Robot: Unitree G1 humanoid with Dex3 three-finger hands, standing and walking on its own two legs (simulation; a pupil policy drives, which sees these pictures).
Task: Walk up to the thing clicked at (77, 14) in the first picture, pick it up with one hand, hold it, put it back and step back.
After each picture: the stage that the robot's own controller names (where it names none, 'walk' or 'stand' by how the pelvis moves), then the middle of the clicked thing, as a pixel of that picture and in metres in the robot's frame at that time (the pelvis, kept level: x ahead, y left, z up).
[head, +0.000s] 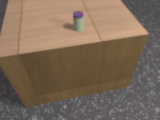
stand; (78, 21) +0.93 +0.04 -0.09
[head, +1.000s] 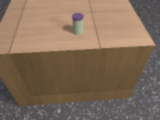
rise first; (77, 24) +0.84 +0.07 -0.06
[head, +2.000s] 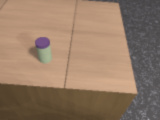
walk; (44, 50) +0.58 +0.22 -0.06
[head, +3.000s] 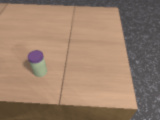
stand; (38, 64) +0.52 +0.23 -0.07
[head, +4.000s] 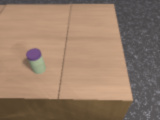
stand; (36, 61) +0.55 +0.24 -0.08
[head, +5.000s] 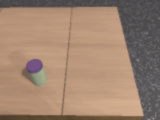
stand; (37, 73) +0.47 +0.23 -0.07
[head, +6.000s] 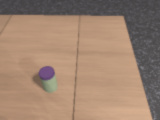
stand; (48, 79) +0.45 +0.18 -0.09
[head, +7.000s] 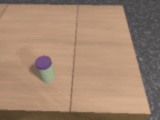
stand; (45, 69) +0.48 +0.19 -0.08
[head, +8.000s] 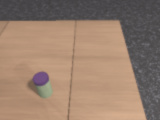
stand; (43, 85) +0.44 +0.20 -0.09
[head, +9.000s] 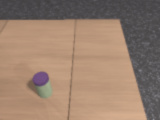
stand; (43, 85) +0.44 +0.20 -0.09
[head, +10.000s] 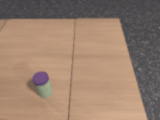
rise first; (43, 85) +0.44 +0.20 -0.09
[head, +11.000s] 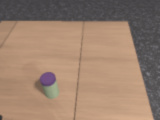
rise first; (50, 85) +0.43 +0.19 -0.09
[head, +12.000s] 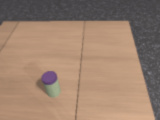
go down; (51, 84) +0.44 +0.19 -0.09
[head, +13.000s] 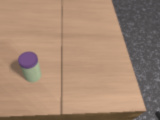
go down; (30, 67) +0.46 +0.18 -0.04
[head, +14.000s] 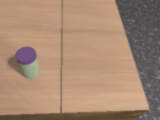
go down; (28, 63) +0.45 +0.18 -0.02
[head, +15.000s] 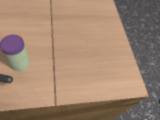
close in; (16, 54) +0.46 +0.18 +0.02
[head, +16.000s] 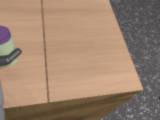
lift; (3, 47) +0.48 +0.20 +0.03
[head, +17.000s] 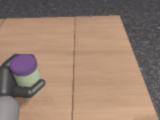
lift; (28, 76) +0.33 +0.17 +0.14
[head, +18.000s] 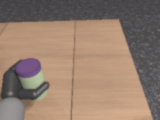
hold; (32, 80) +0.33 +0.17 +0.12
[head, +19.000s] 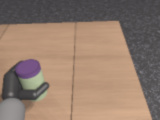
hold; (32, 80) +0.33 +0.17 +0.12
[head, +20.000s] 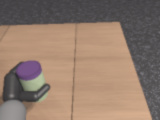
hold; (33, 82) +0.32 +0.17 +0.12
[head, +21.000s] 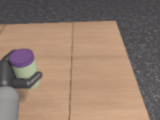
crouch; (26, 69) +0.36 +0.19 +0.14
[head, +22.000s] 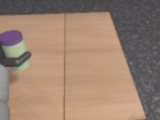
lower; (15, 51) +0.44 +0.21 +0.13
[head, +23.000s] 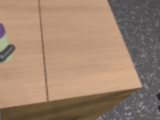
lower; out of the picture +0.50 +0.20 +0.03
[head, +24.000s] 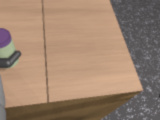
lower; (3, 49) +0.48 +0.20 +0.03
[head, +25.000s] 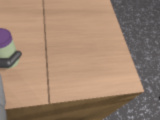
lower; (4, 49) +0.48 +0.20 +0.03
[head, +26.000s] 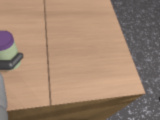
lower; (6, 51) +0.47 +0.19 +0.03
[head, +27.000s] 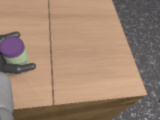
open; (16, 56) +0.45 +0.18 +0.02
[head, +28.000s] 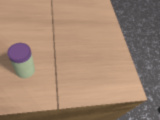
sink last; (22, 61) +0.44 +0.17 +0.00
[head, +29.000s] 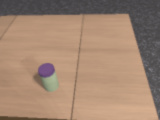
stand; (49, 77) +0.45 +0.19 -0.03
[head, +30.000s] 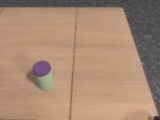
stand; (44, 76) +0.43 +0.18 -0.02
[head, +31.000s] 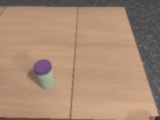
stand; (45, 75) +0.44 +0.18 -0.02
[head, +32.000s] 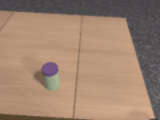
stand; (51, 76) +0.45 +0.17 -0.05
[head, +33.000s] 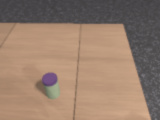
stand; (51, 86) +0.44 +0.18 -0.09
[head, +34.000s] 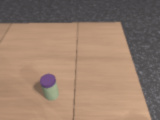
stand; (49, 87) +0.43 +0.19 -0.09
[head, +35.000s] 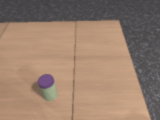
stand; (48, 87) +0.42 +0.19 -0.09
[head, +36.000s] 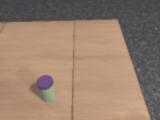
stand; (47, 89) +0.41 +0.19 -0.09
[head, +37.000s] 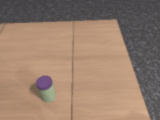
stand; (46, 89) +0.41 +0.20 -0.09
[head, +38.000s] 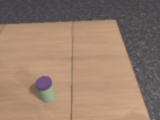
stand; (46, 89) +0.41 +0.20 -0.09
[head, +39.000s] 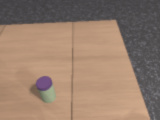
stand; (46, 90) +0.41 +0.20 -0.09
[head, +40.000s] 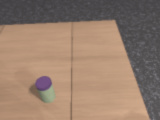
stand; (46, 90) +0.41 +0.20 -0.09
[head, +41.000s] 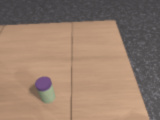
stand; (45, 90) +0.41 +0.21 -0.09
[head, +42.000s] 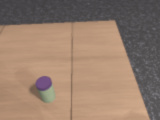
stand; (46, 90) +0.41 +0.20 -0.09
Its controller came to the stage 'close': yes
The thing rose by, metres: 0.23
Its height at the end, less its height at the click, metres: +0.00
